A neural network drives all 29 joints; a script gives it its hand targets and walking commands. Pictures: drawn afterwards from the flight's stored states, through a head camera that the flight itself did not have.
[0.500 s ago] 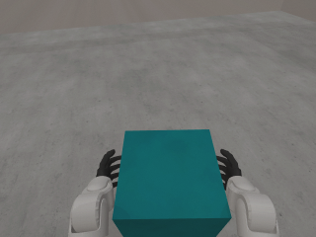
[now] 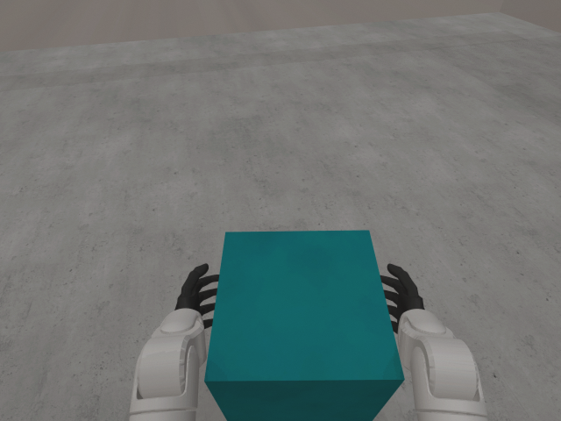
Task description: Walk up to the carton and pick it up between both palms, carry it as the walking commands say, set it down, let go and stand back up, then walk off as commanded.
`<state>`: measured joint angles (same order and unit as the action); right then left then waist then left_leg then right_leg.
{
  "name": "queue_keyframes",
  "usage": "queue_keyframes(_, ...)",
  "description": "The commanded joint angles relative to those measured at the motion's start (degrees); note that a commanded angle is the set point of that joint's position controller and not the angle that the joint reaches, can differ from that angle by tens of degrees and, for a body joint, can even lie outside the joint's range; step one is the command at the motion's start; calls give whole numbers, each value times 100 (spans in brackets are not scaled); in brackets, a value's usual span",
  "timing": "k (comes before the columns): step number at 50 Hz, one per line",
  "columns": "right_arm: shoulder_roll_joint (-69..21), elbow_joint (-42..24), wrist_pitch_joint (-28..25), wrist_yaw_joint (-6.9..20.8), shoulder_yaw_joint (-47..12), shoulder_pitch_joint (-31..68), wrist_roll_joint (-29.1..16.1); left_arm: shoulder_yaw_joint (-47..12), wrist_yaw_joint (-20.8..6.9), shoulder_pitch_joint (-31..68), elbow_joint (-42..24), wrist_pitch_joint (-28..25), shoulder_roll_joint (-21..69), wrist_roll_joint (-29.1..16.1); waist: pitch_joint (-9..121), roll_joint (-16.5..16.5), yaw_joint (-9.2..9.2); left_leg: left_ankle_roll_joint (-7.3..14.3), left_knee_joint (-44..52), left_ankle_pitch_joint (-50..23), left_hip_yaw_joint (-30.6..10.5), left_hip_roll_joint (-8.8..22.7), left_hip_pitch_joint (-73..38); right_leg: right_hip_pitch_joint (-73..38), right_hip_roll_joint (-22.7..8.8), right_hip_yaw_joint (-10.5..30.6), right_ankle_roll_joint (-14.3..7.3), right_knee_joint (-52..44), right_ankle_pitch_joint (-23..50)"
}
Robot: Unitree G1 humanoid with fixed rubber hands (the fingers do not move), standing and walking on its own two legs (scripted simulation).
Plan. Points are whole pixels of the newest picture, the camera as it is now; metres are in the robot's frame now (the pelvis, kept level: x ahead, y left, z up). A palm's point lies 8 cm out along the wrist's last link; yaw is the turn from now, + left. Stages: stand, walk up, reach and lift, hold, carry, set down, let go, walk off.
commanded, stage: hold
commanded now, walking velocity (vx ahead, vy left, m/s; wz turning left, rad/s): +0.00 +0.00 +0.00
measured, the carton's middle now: (297, 338) +0.28 +0.00 -0.02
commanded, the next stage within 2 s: set down in 0.10 s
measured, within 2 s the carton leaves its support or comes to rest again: neither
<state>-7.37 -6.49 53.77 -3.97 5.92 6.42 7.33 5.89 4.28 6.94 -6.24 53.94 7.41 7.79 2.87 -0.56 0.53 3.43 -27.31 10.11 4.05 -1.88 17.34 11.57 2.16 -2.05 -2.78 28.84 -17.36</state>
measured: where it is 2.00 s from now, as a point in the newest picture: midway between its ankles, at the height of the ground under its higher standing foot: outside the picture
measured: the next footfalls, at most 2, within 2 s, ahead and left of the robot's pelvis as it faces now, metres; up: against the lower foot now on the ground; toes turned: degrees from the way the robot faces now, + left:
none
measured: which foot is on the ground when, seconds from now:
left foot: down 0.00-1.00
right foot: down 0.00-1.00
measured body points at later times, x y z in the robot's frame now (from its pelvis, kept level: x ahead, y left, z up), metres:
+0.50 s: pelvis -0.03 +0.00 -0.01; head -0.04 +0.01 +0.44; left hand +0.27 +0.16 -0.01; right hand +0.28 -0.14 -0.01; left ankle +0.05 +0.08 -0.74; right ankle -0.02 -0.09 -0.74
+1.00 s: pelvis -0.04 +0.00 -0.03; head +0.07 +0.02 +0.40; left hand +0.31 +0.17 -0.09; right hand +0.32 -0.14 -0.08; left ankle +0.05 +0.08 -0.74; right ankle -0.02 -0.09 -0.74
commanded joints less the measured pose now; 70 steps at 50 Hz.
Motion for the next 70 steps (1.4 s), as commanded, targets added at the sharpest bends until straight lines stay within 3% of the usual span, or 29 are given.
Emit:
queue_keyframes(1,-2559,927,-995,432,-1284,1338,-49,-1650,-649,1571,774,-1040,2025,-352,-239,-257,-27,-22,338,-67,-1026,-94,-1838,845,56,888,-49,-784,72)
queue_keyframes(2,-2950,530,-1225,459,-1675,1304,-268,-2211,-721,1645,217,-1266,2445,-634,316,-89,-154,-24,223,-749,-1056,-70,-2170,670,69,933,-55,-692,784)
queue_keyframes(3,-3450,167,-1382,534,-2185,1593,-529,-2709,-787,1859,-234,-1411,3050,-930,972,27,-138,-14,92,-1443,-1088,-45,-2404,509,129,915,-29,-557,1481)
queue_keyframes(5,-3933,-627,-1565,660,-3001,2104,-968,-3241,-768,2112,-1035,-1508,3622,-1245,1982,183,58,-43,-63,-2351,-1132,33,-2549,94,195,941,2,-376,2341)
queue_keyframes(6,-3275,-365,-1676,759,-3455,2137,-1238,-2817,-586,1541,-1272,-1503,3035,-962,2400,433,639,-193,-371,-3480,-1316,37,-3151,119,-66,1142,-88,-328,2889)
queue_keyframes(7,-2947,-442,-1729,726,-3236,1929,-1140,-2857,-554,1536,-1261,-1491,2925,-914,2102,433,414,-226,-320,-3286,-1329,48,-2927,159,-59,1176,-129,-396,2763)
queue_keyframes(9,-2316,-269,-1796,634,-2760,1723,-858,-2630,-490,1402,-860,-1457,2544,-826,1457,247,190,-267,-214,-2453,-1239,44,-2597,281,-94,1227,-166,-529,2204)
queue_keyframes(12,-2020,222,-1871,485,-2174,1806,-468,-2342,-490,1630,-250,-1554,2120,-758,790,45,-25,-278,-129,-1131,-1073,57,-2443,613,-220,1263,-153,-733,1037)
queue_keyframes(15,-2240,842,-1963,479,-1956,2161,-291,-1995,-540,1928,483,-1706,2262,-659,438,-67,48,-209,-149,-481,-995,74,-2382,901,-260,1280,-171,-759,217)
queue_keyframes(19,-3266,1759,-2210,654,-1968,2971,-253,-1739,-730,2630,1481,-1994,3019,-503,292,-136,219,-118,-272,-157,-978,95,-2235,1283,-216,1295,-179,-640,-284)
queue_keyframes(25,-4801,3028,-2770,1091,-1780,4315,-210,-1693,-1147,4085,2599,-2470,4500,-317,715,-9,237,-121,-465,64,-1060,126,-2152,1665,-147,1311,-190,-332,-471)
queue_keyframes(31,-5280,3986,-3188,1462,-1243,5004,47,-1385,-1404,4693,3421,-2805,5222,-3,1048,163,194,-178,-582,144,-1247,140,-1963,1939,-41,1258,-252,25,-332)
queue_keyframes(35,-5301,4278,-3353,1570,-961,5146,222,-1098,-1467,4723,3661,-2970,5216,195,1231,186,240,-183,-717,-100,-1231,114,-1704,2113,6,1226,-276,192,-187)
queue_keyframes(40,-5248,4317,-3598,1585,-850,5078,387,-1024,-1503,4687,3763,-3266,5189,272,1631,126,168,-174,-951,-560,-1221,56,-1356,2358,80,1174,-261,442,160)
queue_keyframes(53,-5260,3994,-4309,1532,-1371,4993,349,-1597,-1473,4715,3612,-4103,5139,193,3311,49,153,-154,-2026,-1431,-1338,-145,-249,3318,333,1067,-129,1551,852)
queue_keyframes(58,-5293,3932,-4368,1464,-1501,5119,251,-1708,-1465,4810,3606,-4179,5031,117,3709,78,205,-178,-2410,-1232,-1298,-216,238,3729,388,1058,-82,1936,700)
queue_keyframes(70,-5426,4234,-4303,1245,-1285,5591,240,-1349,-1524,5326,3979,-4169,4723,140,3958,7,265,-129,-3223,-660,-1107,-340,1597,4664,454,1048,32,2680,287)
